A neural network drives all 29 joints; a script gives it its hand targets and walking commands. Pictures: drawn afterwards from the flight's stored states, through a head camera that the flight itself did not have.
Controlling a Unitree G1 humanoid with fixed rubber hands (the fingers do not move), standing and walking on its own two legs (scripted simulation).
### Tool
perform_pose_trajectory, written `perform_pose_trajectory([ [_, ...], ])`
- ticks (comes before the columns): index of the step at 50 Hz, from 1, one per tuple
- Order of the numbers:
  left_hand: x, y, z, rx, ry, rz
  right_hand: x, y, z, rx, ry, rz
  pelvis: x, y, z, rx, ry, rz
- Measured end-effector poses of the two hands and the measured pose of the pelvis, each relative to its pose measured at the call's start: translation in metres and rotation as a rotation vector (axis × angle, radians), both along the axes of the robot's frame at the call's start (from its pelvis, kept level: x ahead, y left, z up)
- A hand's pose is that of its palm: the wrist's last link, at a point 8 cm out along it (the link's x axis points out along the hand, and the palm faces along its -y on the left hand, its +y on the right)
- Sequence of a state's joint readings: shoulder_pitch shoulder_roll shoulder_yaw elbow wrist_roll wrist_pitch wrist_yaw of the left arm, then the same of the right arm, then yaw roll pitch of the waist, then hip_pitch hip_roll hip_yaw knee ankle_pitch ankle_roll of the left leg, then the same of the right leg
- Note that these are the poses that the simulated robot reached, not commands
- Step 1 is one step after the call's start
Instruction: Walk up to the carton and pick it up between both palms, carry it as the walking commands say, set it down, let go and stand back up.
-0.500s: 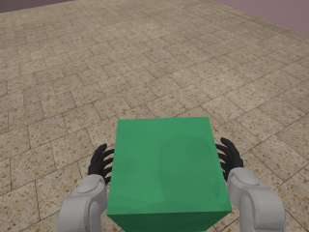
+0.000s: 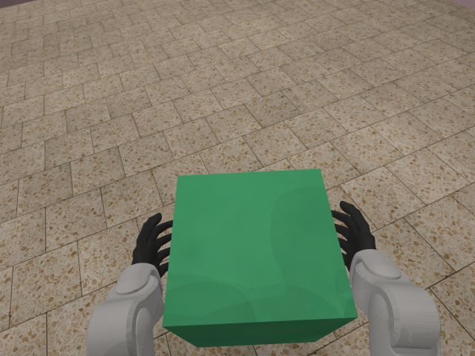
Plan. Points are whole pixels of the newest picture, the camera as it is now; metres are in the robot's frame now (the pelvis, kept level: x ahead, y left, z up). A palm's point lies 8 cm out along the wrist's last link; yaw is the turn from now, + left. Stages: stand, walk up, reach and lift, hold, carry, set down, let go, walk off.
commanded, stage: carry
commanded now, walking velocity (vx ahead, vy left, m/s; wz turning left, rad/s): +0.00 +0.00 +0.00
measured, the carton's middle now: (252, 266) +0.27 +0.00 +0.02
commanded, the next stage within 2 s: none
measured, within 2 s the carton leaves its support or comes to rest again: neither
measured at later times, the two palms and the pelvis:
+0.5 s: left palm (152, 192) +0.39 +0.17 +0.08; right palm (329, 186) +0.38 -0.13 +0.09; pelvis +0.13 +0.03 -0.01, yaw -3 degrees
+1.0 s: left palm (146, 202) +0.38 +0.18 +0.07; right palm (322, 196) +0.37 -0.12 +0.07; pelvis +0.11 +0.04 -0.01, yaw -2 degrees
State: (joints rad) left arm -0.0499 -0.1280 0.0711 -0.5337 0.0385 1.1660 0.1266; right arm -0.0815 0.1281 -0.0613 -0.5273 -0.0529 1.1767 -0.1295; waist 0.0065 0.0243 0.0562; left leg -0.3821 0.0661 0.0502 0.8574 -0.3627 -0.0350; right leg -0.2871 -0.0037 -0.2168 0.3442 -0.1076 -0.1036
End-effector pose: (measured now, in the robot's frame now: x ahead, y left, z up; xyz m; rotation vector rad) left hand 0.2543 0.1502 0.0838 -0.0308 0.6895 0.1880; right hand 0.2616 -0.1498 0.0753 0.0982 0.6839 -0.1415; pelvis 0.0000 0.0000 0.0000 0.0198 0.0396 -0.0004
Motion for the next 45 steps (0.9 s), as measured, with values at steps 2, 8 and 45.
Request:
perform_pose_trajectory([
  [2,0.015,-0.001,0.006,0.006,-0.018,-0.003,0.014,-0.001,0.004,0.006,-0.017,-0.003,0.015,0.0,0.002,0.002,0.001,-0.007],
  [8,0.059,0.002,0.015,0.004,-0.066,-0.033,0.05,0.002,0.014,0.003,-0.067,-0.031,0.059,0.01,-0.004,-0.02,-0.009,-0.031],
  [45,0.128,0.029,-0.012,-0.05,-0.027,-0.045,0.111,0.029,-0.002,-0.052,-0.027,-0.044,0.118,0.039,-0.009,-0.011,-0.021,-0.04],
])
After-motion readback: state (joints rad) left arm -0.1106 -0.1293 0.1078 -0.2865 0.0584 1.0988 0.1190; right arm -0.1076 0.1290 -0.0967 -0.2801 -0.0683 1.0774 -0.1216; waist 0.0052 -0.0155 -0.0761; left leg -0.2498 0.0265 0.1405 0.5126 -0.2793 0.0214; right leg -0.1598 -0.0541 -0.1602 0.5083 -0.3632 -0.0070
